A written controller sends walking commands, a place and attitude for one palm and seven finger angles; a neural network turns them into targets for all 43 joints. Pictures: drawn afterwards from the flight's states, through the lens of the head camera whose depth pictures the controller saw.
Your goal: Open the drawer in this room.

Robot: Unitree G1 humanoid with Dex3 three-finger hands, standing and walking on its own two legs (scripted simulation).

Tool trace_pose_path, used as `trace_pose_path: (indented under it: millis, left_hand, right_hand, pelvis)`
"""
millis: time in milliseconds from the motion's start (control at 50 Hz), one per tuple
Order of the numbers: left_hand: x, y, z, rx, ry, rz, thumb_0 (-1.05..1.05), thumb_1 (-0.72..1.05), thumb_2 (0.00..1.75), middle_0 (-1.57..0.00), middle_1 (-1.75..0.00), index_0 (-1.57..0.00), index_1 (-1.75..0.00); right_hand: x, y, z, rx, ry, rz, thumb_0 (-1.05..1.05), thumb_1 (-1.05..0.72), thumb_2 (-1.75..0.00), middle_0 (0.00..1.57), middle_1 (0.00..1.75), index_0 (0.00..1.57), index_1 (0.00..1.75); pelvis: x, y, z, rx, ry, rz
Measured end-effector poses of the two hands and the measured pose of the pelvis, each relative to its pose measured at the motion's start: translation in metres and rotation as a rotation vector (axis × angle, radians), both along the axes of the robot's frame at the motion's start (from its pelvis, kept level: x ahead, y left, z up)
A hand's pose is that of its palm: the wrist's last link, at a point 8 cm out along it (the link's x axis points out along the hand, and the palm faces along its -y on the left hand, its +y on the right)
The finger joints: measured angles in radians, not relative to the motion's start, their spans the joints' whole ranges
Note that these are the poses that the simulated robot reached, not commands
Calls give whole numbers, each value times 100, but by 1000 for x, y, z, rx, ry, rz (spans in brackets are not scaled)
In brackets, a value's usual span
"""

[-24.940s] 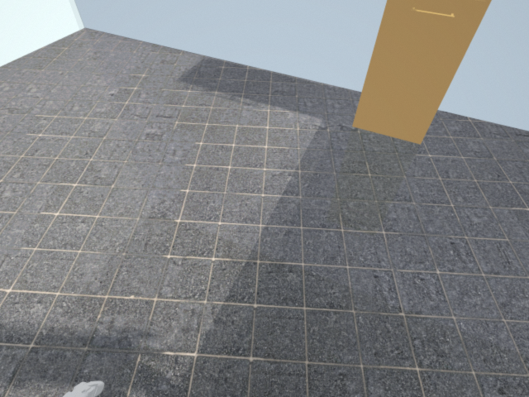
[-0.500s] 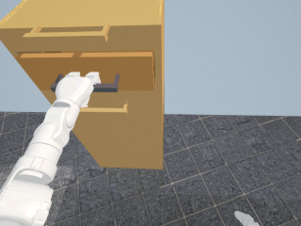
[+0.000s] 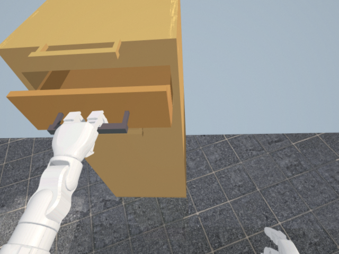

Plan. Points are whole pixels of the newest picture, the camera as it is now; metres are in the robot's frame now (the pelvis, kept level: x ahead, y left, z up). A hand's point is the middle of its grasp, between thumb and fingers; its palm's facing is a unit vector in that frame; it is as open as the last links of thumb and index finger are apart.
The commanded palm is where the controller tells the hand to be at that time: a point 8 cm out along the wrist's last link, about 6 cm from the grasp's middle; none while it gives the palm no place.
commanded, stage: pull the drawer open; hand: left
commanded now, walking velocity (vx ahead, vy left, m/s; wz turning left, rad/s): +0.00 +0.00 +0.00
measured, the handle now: (90, 122) +0.39 +0.23 +0.10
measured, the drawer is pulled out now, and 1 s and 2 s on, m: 0.09 0.21 0.25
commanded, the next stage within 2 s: open the thumb to release the handle in 1.56 s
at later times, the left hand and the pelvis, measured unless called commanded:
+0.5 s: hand (79, 171) +0.27 +0.23 +0.08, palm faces +0.03 -0.05 -1.00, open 5.5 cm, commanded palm +0.25 +0.23 +0.13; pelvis +0.00 -0.01 +0.00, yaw +3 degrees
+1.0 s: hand (70, 196) +0.21 +0.22 +0.08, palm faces +0.05 -0.09 -0.99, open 5.7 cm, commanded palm +0.16 +0.23 +0.13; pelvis -0.02 -0.01 +0.00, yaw -1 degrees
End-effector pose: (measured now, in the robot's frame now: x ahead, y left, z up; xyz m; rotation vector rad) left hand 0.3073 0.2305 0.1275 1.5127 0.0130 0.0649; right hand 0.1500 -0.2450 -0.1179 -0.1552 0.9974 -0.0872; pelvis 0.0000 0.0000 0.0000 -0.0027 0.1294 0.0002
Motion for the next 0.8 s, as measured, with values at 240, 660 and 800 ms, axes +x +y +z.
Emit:
trace_pose_path:
  millis: [240, 660, 800]
  left_hand:
    - [-56, -4, 1, -29, 1, 25, 3, 76, 82, -29, -133, -36, -129]
    - [-58, 1, 2, -2, 17, 9, 0, 74, 83, -37, -135, -41, -135]
    - [-71, 0, 2, -16, 7, 11, 1, 76, 80, -32, -135, -38, -130]
  right_hand:
    - [84, 44, 25, 58, -174, 174, 1, -91, -90, 20, 30, 19, 30]
    - [18, 30, 5, 27, -59, 135, 1, -91, -90, 20, 30, 20, 30]
    - [-9, 2, 9, 4, -67, 47, 1, -91, -90, 20, 30, 20, 30]
  pelvis:
    - [10, -2, 1, -6, -38, 26]
    - [-17, -11, 1, 9, -72, 31]
    - [-22, -11, 1, 13, -79, -9]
